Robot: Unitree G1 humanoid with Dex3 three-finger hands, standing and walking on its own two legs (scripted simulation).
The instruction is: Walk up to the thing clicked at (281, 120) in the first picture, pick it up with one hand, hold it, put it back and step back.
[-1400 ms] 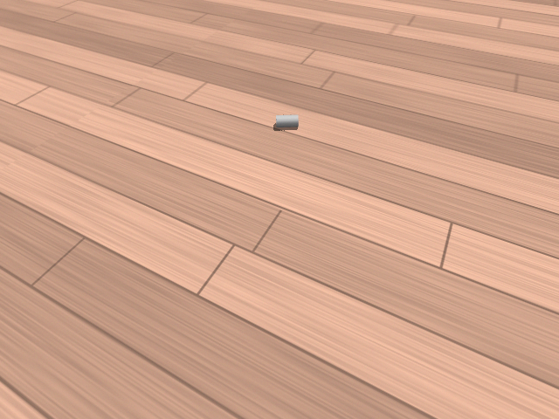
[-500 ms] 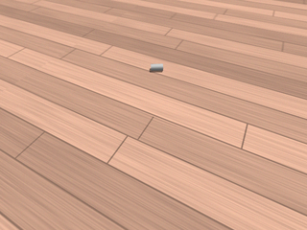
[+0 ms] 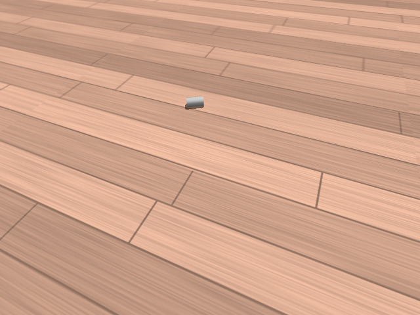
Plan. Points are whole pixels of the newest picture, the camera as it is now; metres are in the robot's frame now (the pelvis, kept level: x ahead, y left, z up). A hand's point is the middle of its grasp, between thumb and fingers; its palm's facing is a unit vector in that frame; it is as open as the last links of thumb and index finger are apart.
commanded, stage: walk up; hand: left
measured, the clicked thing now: (195, 101) +1.77 +0.18 -0.73
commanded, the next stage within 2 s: none
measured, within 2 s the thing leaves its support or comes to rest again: neither
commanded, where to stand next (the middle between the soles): +1.41 -0.07 m, yaw +1 degrees
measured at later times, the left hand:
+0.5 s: hand (112, 293) +0.22 +0.25 -0.17, palm faces +0.05 -0.94 -0.33, open 7.4 cm
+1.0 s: hand (158, 161) +0.58 +0.19 -0.11, palm faces +0.01 -0.90 -0.44, open 7.4 cm
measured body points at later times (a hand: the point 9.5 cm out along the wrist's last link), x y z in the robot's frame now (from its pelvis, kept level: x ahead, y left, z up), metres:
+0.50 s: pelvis +0.23 -0.03 -0.02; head +0.24 +0.00 +0.43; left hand +0.21 +0.30 -0.15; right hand +0.37 -0.34 -0.11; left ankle +0.33 +0.11 -0.74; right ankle +0.09 -0.15 -0.73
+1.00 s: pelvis +0.49 -0.10 -0.01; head +0.50 -0.14 +0.44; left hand +0.57 +0.23 -0.08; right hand +0.55 -0.43 -0.15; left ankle +0.42 +0.06 -0.66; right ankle +0.55 -0.20 -0.74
